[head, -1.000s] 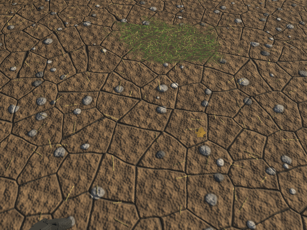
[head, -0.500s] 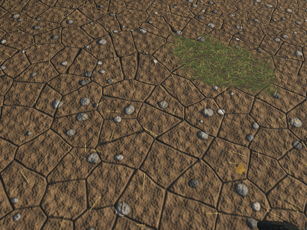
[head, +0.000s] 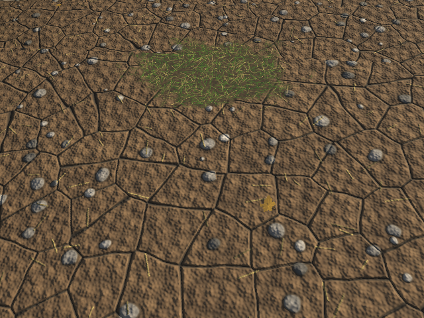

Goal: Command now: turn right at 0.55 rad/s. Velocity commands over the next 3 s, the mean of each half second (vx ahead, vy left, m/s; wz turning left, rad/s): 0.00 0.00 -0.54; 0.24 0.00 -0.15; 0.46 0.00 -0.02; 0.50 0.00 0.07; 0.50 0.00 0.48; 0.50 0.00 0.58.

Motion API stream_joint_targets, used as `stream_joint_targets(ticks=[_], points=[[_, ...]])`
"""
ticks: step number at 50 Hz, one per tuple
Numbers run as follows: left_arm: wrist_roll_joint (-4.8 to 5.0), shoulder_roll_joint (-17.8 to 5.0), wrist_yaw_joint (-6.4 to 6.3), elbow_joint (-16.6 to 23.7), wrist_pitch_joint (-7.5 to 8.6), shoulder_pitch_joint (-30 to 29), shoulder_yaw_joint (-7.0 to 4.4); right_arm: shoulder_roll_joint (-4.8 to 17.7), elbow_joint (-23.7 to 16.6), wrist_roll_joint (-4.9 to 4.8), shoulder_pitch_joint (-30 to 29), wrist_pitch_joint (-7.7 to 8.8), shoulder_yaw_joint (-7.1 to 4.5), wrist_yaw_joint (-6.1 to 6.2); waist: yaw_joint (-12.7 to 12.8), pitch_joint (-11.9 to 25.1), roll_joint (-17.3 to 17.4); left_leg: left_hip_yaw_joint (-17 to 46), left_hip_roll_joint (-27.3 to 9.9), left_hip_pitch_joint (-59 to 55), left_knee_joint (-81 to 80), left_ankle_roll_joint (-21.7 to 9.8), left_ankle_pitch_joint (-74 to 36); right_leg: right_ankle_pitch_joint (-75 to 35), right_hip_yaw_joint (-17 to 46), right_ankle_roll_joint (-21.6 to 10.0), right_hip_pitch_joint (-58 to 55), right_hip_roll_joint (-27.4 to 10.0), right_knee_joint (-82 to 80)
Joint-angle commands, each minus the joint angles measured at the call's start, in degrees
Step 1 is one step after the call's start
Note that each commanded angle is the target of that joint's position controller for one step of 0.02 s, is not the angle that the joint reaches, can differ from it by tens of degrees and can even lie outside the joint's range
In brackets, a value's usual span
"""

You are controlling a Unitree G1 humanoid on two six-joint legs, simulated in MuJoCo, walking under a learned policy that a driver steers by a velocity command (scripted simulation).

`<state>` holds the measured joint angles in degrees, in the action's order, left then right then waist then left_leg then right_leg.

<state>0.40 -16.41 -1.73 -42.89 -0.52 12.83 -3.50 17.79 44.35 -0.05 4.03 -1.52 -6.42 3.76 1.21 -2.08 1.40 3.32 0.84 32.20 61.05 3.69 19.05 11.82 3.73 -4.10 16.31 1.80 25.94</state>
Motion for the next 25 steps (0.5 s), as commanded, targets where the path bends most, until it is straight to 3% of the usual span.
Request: stream_joint_targets(ticks=[1,5,10,12,14,15,16,17,18,19,20,21,23,25], points=[[0.27,-10.3,-0.80,4.2,0.27,-0.3,-2.74,3.0,-4.1,-0.11,-2.9,1.29,-0.34,-0.09,0.2,6.7,-8.5,2.4,-0.6,5.4,-6.8,1.2,-1.6,-12.2,16.6,-7.8,-12.9,-13.0,-6.9],[0.11,-11.3,-0.61,5.5,-0.38,-1.5,-3.25,3.3,-4.0,-0.28,-3.0,2.00,-0.13,-0.84,0.7,5.3,-9.9,2.7,0.2,0.2,-14.9,1.8,-0.7,-7.4,19.6,-8.5,-8.9,-12.0,-6.8],[0.24,-11.5,0.01,7.2,-1.18,-3.7,-3.47,4.3,-3.8,-0.69,-1.3,3.47,-0.12,-2.01,0.6,6.9,-10.4,3.0,1.6,-6.2,-22.1,0.8,1.8,-15.5,24.7,-9.0,-8.5,-11.3,-3.7],[0.59,-11.4,0.03,8.0,-1.57,-4.9,-3.44,4.6,-3.5,-0.83,0.4,4.03,-0.14,-2.60,-0.3,7.8,-10.7,2.7,2.0,-9.6,-27.5,0.0,0.7,-20.0,26.4,-8.3,-9.1,-10.6,-1.9],[1.39,-10.9,-0.29,8.9,-2.11,-6.9,-3.23,5.1,-2.3,-0.77,4.4,4.44,-0.44,-3.16,-2.9,8.1,-9.9,1.5,1.4,-18.1,-40.0,-1.5,-9.7,-17.6,25.6,-5.3,-6.3,-7.6,0.9],[1.23,-9.2,-0.43,9.3,-2.18,-5.7,-2.76,7.5,-2.1,-0.20,5.8,4.30,-1.11,-3.06,-2.5,9.1,-6.5,5.4,-4.6,-25.1,-42.1,-3.7,-15.2,-7.9,23.0,-2.5,-1.2,-4.7,5.0],[0.30,-5.6,-0.12,8.8,-2.03,-1.4,-1.88,10.7,-3.2,0.64,4.2,3.61,-1.42,-2.53,1.1,9.6,7.5,16.3,-16.5,-30.4,-42.6,-8.8,-27.4,14.6,12.9,0.9,6.7,3.1,17.8],[0.71,-9.6,0.05,10.4,-1.40,-1.8,-3.23,11.6,-3.4,2.61,4.3,3.40,-1.44,-2.81,0.9,6.9,15.6,26.7,-23.9,-27.1,-43.4,-18.3,-33.8,27.6,6.7,3.8,16.3,6.7,28.9],[0.24,-13.6,0.14,9.1,-1.16,-0.4,-4.46,8.7,-4.8,1.98,2.2,3.52,-0.70,-2.71,1.1,6.1,9.5,23.5,-24.0,-26.2,-43.0,-19.7,-31.7,24.2,6.9,5.8,17.5,2.5,38.0],[0.58,-14.1,0.26,7.9,-1.43,-0.2,-4.96,6.1,-5.3,1.32,0.0,3.38,-0.01,-2.42,1.5,5.1,6.6,17.3,-19.8,-25.4,-42.2,-17.1,-28.6,20.1,6.1,6.8,17.8,1.6,41.2],[0.56,-12.1,0.03,6.8,-2.05,0.2,-4.67,5.3,-5.7,0.74,-0.7,3.17,0.37,-2.24,1.4,4.6,5.2,13.3,-16.4,-25.4,-41.7,-15.1,-25.4,17.4,5.6,7.9,18.0,1.4,43.0],[0.40,-10.5,0.03,7.0,-2.41,-0.2,-4.18,5.2,-5.5,0.13,-0.4,3.03,0.62,-2.08,0.6,3.8,5.4,11.7,-15.6,-25.5,-41.5,-15.4,-27.0,15.3,5.5,8.8,19.1,1.4,44.6],[0.85,-7.9,0.29,8.2,-2.34,-2.0,-3.21,5.7,-4.8,0.40,1.8,2.55,0.76,-1.75,-0.7,3.9,6.5,7.8,-13.8,-25.8,-41.9,-16.1,-29.9,13.6,3.1,9.7,18.0,1.5,41.5],[0.77,-6.5,0.25,9.3,-2.04,-4.1,-2.46,6.3,-4.4,0.58,3.6,2.15,0.65,-1.57,-2.2,5.2,7.7,7.0,-14.2,-29.2,-41.4,-16.9,-31.0,13.6,1.9,10.1,17.3,0.5,34.6]])
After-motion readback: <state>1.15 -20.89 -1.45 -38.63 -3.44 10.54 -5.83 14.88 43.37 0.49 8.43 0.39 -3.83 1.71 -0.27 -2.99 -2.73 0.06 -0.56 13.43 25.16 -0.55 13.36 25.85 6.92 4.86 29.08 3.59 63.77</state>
